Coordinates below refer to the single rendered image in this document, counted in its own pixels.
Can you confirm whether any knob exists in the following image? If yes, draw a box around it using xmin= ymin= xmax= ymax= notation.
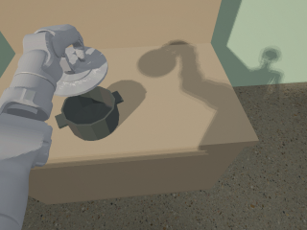
xmin=67 ymin=54 xmax=81 ymax=69

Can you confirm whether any robot left upper arm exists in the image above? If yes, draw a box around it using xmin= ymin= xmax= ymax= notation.
xmin=0 ymin=112 xmax=53 ymax=230

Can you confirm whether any left robot forearm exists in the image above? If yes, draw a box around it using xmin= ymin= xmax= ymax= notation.
xmin=0 ymin=29 xmax=66 ymax=122

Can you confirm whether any robot left hand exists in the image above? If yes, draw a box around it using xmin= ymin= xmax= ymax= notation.
xmin=38 ymin=24 xmax=86 ymax=75

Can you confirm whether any table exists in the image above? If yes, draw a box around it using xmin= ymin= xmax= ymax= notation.
xmin=0 ymin=0 xmax=259 ymax=205

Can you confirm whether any lid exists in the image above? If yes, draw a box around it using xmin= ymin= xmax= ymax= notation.
xmin=54 ymin=46 xmax=108 ymax=97

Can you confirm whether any pot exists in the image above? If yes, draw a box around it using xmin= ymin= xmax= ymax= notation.
xmin=55 ymin=86 xmax=124 ymax=141

